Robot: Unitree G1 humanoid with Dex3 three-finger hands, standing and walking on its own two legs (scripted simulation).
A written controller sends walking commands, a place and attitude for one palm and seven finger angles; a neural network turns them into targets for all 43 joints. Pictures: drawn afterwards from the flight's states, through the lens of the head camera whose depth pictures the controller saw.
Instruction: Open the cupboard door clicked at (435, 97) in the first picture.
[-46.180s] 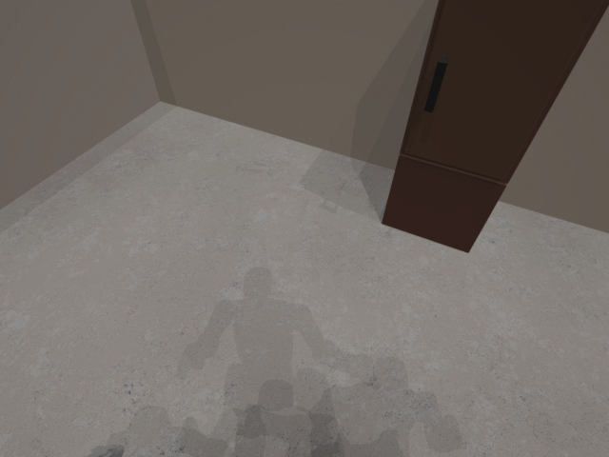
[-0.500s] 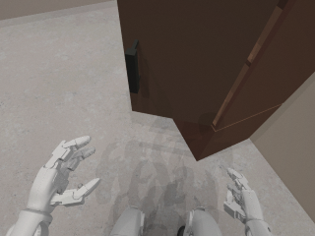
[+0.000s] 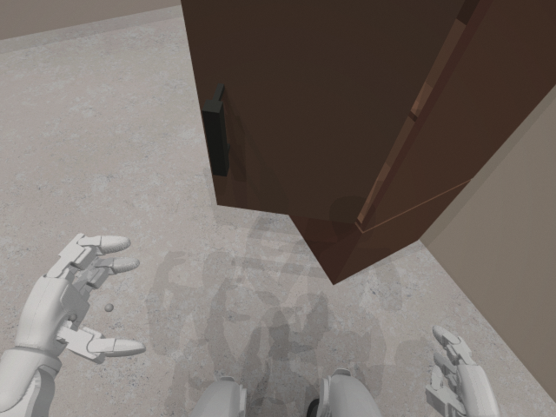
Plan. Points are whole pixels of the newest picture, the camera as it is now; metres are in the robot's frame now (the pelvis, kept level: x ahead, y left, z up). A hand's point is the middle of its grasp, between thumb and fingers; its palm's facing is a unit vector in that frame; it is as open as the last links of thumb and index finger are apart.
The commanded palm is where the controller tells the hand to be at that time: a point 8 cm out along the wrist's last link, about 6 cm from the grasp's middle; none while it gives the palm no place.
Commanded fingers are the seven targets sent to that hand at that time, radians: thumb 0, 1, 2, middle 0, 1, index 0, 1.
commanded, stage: raise the hand with hooked fingers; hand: left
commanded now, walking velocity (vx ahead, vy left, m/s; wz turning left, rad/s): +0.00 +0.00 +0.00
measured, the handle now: (220, 132) +0.56 +0.14 +0.03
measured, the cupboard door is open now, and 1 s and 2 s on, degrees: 54 54 54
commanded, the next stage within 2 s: move the hooked fingers beside the handle in 0.96 s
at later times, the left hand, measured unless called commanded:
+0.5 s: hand (83, 263) +0.29 +0.27 +0.05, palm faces -0.06 -1.00 -0.06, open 14.0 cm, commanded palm +0.27 +0.32 +0.06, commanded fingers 0.00 -0.50 0.30 -0.30 -1.20 -0.30 -1.20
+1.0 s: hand (85, 265) +0.29 +0.27 +0.05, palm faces -0.06 -1.00 -0.04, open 14.0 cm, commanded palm +0.27 +0.31 +0.06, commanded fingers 0.00 -0.50 0.30 -0.30 -1.20 -0.30 -1.20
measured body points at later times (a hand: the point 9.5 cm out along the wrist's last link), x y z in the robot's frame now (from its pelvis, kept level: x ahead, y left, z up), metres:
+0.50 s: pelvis +0.01 +0.00 +0.01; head +0.10 +0.01 +0.45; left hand +0.29 +0.32 +0.06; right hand +0.17 -0.25 -0.07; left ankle -0.01 +0.10 -0.65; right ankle +0.06 -0.13 -0.65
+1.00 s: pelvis +0.01 +0.00 +0.01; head +0.09 +0.01 +0.45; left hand +0.29 +0.32 +0.06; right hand +0.17 -0.25 -0.07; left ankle -0.01 +0.10 -0.65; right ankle +0.06 -0.13 -0.65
